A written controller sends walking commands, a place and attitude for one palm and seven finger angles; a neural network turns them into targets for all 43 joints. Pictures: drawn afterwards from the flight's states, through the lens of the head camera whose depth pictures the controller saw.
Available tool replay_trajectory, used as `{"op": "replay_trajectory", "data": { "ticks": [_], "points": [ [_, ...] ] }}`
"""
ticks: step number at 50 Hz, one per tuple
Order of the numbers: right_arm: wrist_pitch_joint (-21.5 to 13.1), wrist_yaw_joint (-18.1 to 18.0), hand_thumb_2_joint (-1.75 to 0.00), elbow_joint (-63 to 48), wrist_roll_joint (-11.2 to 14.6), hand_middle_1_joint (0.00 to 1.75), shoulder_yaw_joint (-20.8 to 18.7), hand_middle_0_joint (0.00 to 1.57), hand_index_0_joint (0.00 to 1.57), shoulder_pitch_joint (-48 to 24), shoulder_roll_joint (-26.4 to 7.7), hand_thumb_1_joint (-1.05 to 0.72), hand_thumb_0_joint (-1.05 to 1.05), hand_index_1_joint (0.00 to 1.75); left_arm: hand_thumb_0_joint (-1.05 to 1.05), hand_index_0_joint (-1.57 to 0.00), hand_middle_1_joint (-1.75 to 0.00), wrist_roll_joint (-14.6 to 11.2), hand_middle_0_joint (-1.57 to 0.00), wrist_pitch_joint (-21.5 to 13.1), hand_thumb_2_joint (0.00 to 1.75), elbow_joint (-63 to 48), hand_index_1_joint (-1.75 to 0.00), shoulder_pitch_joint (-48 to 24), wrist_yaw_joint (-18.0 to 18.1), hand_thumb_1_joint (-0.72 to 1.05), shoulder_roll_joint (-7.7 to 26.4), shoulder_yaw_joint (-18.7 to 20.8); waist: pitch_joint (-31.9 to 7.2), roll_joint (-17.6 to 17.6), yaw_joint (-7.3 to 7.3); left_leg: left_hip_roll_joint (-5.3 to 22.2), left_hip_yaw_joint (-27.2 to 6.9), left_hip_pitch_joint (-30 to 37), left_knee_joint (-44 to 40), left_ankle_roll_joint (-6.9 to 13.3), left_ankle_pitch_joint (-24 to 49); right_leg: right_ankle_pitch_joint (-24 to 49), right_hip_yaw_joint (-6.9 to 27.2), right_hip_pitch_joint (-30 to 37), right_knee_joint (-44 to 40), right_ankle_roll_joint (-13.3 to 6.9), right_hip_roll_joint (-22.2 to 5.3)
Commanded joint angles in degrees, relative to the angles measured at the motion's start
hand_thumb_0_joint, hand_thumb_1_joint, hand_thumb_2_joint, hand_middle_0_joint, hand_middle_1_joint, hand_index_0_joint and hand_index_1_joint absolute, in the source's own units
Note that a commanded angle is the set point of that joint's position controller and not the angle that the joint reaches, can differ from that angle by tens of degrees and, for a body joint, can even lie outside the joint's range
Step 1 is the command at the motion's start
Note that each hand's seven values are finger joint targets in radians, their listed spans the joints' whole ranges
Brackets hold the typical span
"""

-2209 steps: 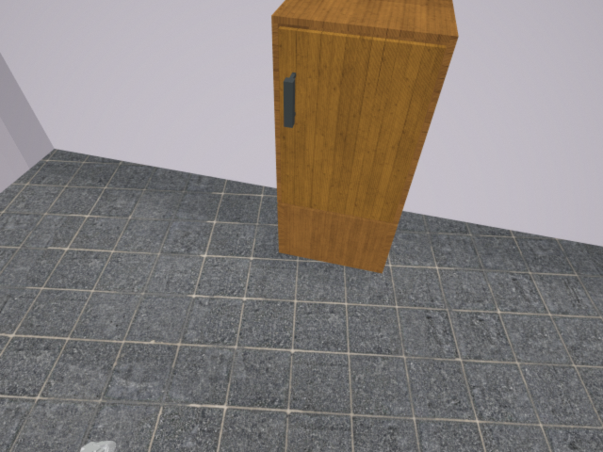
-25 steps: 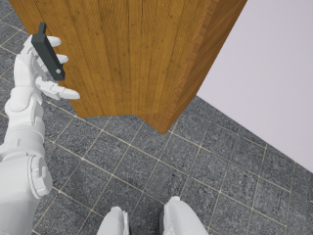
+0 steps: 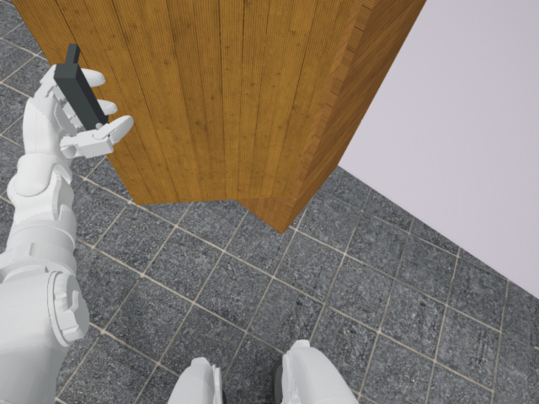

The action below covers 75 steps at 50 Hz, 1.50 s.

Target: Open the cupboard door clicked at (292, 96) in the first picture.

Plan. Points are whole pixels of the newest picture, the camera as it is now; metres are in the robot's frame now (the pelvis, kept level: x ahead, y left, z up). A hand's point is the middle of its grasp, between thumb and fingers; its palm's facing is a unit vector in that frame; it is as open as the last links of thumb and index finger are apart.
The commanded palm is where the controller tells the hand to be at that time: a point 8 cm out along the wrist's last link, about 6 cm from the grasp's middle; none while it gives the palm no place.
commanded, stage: close the thumb around the handle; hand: left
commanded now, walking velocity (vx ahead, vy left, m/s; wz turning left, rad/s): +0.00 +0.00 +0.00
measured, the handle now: (88, 96) +0.55 +0.23 +0.06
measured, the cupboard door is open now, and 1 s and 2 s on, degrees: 44 71 85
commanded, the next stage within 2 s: pull the door open along its arc in 0.26 s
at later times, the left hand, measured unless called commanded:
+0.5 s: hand (100, 131) +0.49 +0.21 +0.06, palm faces +0.04 -1.00 -0.01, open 6.0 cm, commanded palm +0.45 +0.25 +0.06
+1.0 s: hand (147, 227) +0.34 +0.13 +0.06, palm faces +0.31 -0.95 +0.05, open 6.5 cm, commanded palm +0.27 +0.21 +0.06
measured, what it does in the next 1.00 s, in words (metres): stands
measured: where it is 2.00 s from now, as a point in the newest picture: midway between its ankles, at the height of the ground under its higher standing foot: outside the picture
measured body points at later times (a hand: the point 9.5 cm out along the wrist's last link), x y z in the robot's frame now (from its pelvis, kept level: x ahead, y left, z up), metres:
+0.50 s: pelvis +0.00 +0.00 +0.00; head +0.13 +0.02 +0.43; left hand +0.48 +0.26 +0.06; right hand +0.02 -0.26 -0.11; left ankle -0.01 +0.09 -0.66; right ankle +0.04 -0.12 -0.66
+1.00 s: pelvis +0.01 -0.01 +0.02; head +0.08 +0.00 +0.46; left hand +0.32 +0.18 +0.06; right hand +0.17 -0.24 -0.09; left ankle -0.01 +0.09 -0.66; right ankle +0.04 -0.12 -0.66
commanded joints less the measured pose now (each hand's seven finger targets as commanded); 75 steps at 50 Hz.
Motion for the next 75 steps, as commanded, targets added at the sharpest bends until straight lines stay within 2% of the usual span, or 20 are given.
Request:
{"op": "replay_trajectory", "data": {
  "ticks": [1,13,18,19,25,28,32,35,37,38,40,41,46,49,51,60,68,69,71,75],
  "points": [
    [-0.8,-0.9,-0.9,-2.3,-0.4,0.3,-4.1,0.2,0.2,9.4,-10.7,-0.9,0.0,0.3,0.0,-0.39,-1.34,-1.2,-0.39,-4.7,0.85,-12.9,-1.34,-24.1,-0.6,0.79,12.1,0.1,-27.5,7.5,-0.66,-0.4,-5.6,19.1,-7.6,-1.8,29.6,17.4,2.7,14.2,-4.2,-0.7,2.1],
    [-0.6,-0.5,-0.9,-2.1,-0.4,0.3,-4.6,0.2,0.2,9.2,-10.3,-0.9,0.0,0.3,0.0,-0.4,-1.35,-0.9,-0.4,-5.4,0.9,-16.4,-1.35,-22.9,-0.1,0.9,10.0,-1.3,-30.8,9.6,-0.01,0.1,-6.0,23.6,-7.3,-2.7,36.3,19.8,2.6,13.9,-4.0,-0.5,2.0],
    [-0.6,-0.5,-0.9,-1.7,-0.3,0.3,-4.5,0.2,0.2,8.6,-10.3,-0.9,0.0,0.3,0.0,-0.4,-1.35,-1.0,-0.4,-5.4,0.9,-15.1,-1.35,-22.2,0.1,0.9,10.0,-1.4,-28.2,8.4,-0.13,-0.1,-5.5,21.6,-7.7,-2.4,33.2,19.0,2.8,14.3,-4.6,-0.5,2.0],
    [-0.5,-0.8,-0.9,-1.6,-0.3,0.3,-4.3,0.2,0.2,8.8,-10.8,-0.9,0.0,0.3,0.0,-0.4,-1.35,-0.6,-0.4,-5.3,0.9,-13.2,-1.35,-22.0,0.3,0.9,14.8,2.4,-26.6,6.6,0.4,-0.4,-5.1,18.1,-7.8,-2.0,29.8,18.4,3.1,15.9,-4.6,-0.5,2.0],
    [-0.6,-0.5,-0.9,-4.4,0.1,0.3,-4.5,0.2,0.2,7.4,-10.1,-0.9,0.0,0.3,0.0,-0.4,-1.35,-2.2,-0.4,-5.5,0.9,-18.7,-1.35,-12.6,-1.2,0.9,12.2,1.8,-30.8,8.4,3.1,-0.7,-4.0,20.2,-8.9,-2.0,32.8,21.3,3.4,20.4,-4.8,-0.6,1.8],
    [-0.5,-0.2,-0.9,-5.6,0.6,0.3,-4.7,0.2,0.2,6.7,-9.8,-0.9,0.0,0.3,0.0,-0.4,-1.35,-3.4,-0.4,-4.7,0.9,-21.1,-1.35,-4.7,-1.6,0.9,9.8,1.0,-29.7,5.6,4.06,-0.6,-3.8,19.8,-9.7,-1.9,34.8,23.1,3.2,22.5,-5.1,-0.6,1.9],
    [-0.8,0.2,-0.9,-7.9,1.2,0.3,-5.2,0.2,0.2,4.8,-9.1,-0.9,0.0,0.3,0.0,-0.4,-1.35,-5.0,-0.4,-4.2,0.9,-30.4,-1.35,6.5,-1.3,0.9,7.2,0.2,-29.8,6.7,6.3,-0.6,-2.7,20.7,-11.4,-1.8,36.6,25.2,3.4,26.0,-6.0,-0.7,1.7],
    [-1.5,0.6,-0.9,-9.8,1.7,0.3,-5.4,0.2,0.2,2.8,-8.5,-0.9,0.0,0.3,0.0,-0.4,-1.35,-6.7,-0.4,-3.4,0.9,-36.3,-1.35,17.2,-0.8,0.9,1.5,-2.6,-26.2,2.9,7.18,-0.8,-1.9,18.6,-13.1,-1.6,34.9,25.3,3.1,28.3,-6.8,-0.5,1.5],
    [-2.3,0.9,-0.9,-10.6,1.9,0.3,-5.4,0.2,0.2,1.1,-8.0,-0.9,0.0,0.3,0.0,-0.4,-1.35,-7.7,-0.4,-3.2,0.9,-40.4,-1.35,23.3,0.0,0.9,-1.7,-4.2,-24.3,3.8,7.62,-0.8,-1.6,18.8,-13.8,-1.8,34.6,25.2,2.9,28.3,-6.9,-0.6,1.4],
    [-3.1,1.0,-0.9,-11.0,1.6,0.3,-5.7,0.2,0.2,-0.9,-6.4,-0.9,0.0,0.3,0.0,-0.4,-1.35,-11.1,-0.4,-3.3,0.9,-45.7,-1.35,24.2,8.1,0.9,-2.8,3.0,-23.9,1.8,11.96,-1.1,-1.5,16.5,-14.5,-2.6,32.9,23.8,2.1,29.0,-7.1,-0.6,1.4],
    [-4.4,2.1,-0.9,-11.1,0.9,0.3,-5.6,0.2,0.2,-2.3,-5.7,-0.9,0.0,0.3,0.0,-0.4,-1.35,-8.3,-0.4,-2.7,0.9,-49.8,-1.35,32.3,16.4,0.9,-11.1,-3.5,-21.7,2.6,10.87,-1.1,-1.3,17.2,-14.7,-3.3,31.9,21.9,1.3,27.3,-6.6,-0.6,1.1],
    [-4.6,2.3,-0.9,-11.0,0.5,0.3,-5.7,0.2,0.2,-2.7,-5.8,-0.9,0.0,0.3,0.0,-0.4,-1.35,-6.9,-0.4,-2.8,0.9,-51.0,-1.35,35.4,19.9,0.9,-10.6,-3.0,-20.7,-0.7,11.26,-1.0,-1.6,16.2,-14.8,-3.1,31.1,21.6,1.2,28.2,-6.4,-0.8,1.2],
    [-4.2,2.5,-0.9,-11.7,-1.4,0.3,-5.4,0.2,0.2,-7.1,-4.0,-0.9,0.0,0.3,0.0,-0.4,-1.35,0.7,-0.4,-2.8,0.9,-59.3,-1.35,42.9,33.9,0.9,-15.1,-6.5,-19.6,-1.4,12.76,-2.0,-1.0,14.4,-14.4,-2.9,25.3,20.5,2.4,30.5,-5.6,-1.3,0.3],
    [-3.5,2.4,-0.9,-12.7,-1.9,0.3,-5.0,0.2,0.2,-10.0,-2.4,-0.9,0.0,0.3,0.0,-0.4,-1.35,4.2,-0.4,-1.3,0.9,-63.3,-1.35,50.9,39.8,0.9,-20.5,-11.2,-18.4,-1.1,13.84,-2.5,-0.7,14.9,-14.9,-2.9,23.6,20.0,2.7,31.9,-6.2,-1.3,-0.2],
    [-3.1,1.9,-0.9,-12.7,-2.2,0.3,-4.8,0.2,0.2,-10.6,-2.0,-0.9,0.0,0.3,0.0,-0.4,-1.35,6.0,-0.4,-0.3,0.9,-65.1,-1.35,52.1,42.1,0.9,-21.6,-13.8,-17.3,-3.8,12.86,-2.7,-1.0,14.7,-14.8,-2.6,21.6,19.4,3.2,32.5,-7.4,-1.2,-0.2],
    [-4.1,0.5,-0.9,-12.8,-3.1,0.3,-4.2,0.2,0.2,-13.4,0.3,-0.9,0.0,0.3,0.0,-0.4,-1.35,9.7,-0.4,0.2,0.9,-71.1,-1.35,60.1,44.4,0.9,-29.2,-24.0,-14.6,-3.0,11.59,-3.2,-0.9,15.6,-14.4,-2.5,18.7,20.0,5.0,33.6,-9.4,-0.9,-1.2],
    [-7.6,0.3,-0.9,-12.3,-4.0,0.3,-4.3,0.2,0.2,-13.8,0.3,-0.9,0.0,0.3,0.0,-0.4,-1.35,14.1,-0.4,0.6,0.9,-72.1,-1.35,54.1,45.8,0.9,-36.9,-36.3,-14.1,-4.6,8.0,-3.3,-2.0,13.7,-11.1,-2.2,14.8,17.1,7.3,29.6,-10.2,0.1,-3.0],
    [-7.9,0.1,-0.9,-11.5,-4.1,0.3,-4.3,0.2,0.2,-13.5,0.1,-0.9,0.0,0.3,0.0,-0.4,-1.35,14.7,-0.4,0.6,0.9,-71.4,-1.35,49.3,46.3,0.9,-35.9,-36.1,-13.8,-5.1,6.93,-3.2,-2.2,13.2,-10.4,-2.1,14.0,15.9,7.6,28.3,-10.3,0.3,-3.3],
    [-8.3,-0.4,-0.9,-10.8,-4.1,0.3,-4.6,0.2,0.2,-13.2,0.1,-0.9,0.0,0.3,0.0,-0.39,-1.34,15.4,-0.39,0.3,0.84,-70.4,-1.34,48.0,46.5,0.76,-33.9,-34.4,-14.6,-6.5,7.44,-3.3,-2.3,12.0,-9.9,-2.1,13.0,13.9,9.2,29.3,-11.1,0.4,-3.8],
    [-8.4,-1.2,-0.9,-10.3,-3.5,0.3,-4.6,0.2,0.2,-13.8,0.0,-0.9,0.0,0.3,0.0,-0.37,-1.3,12.7,-0.37,0.6,0.72,-68.1,-1.3,46.7,45.1,0.48,-32.5,-32.1,-15.3,-7.6,7.95,-3.7,-2.0,10.2,-9.6,-2.2,10.7,11.1,12.3,31.8,-13.6,1.3,-5.3]
  ]
}}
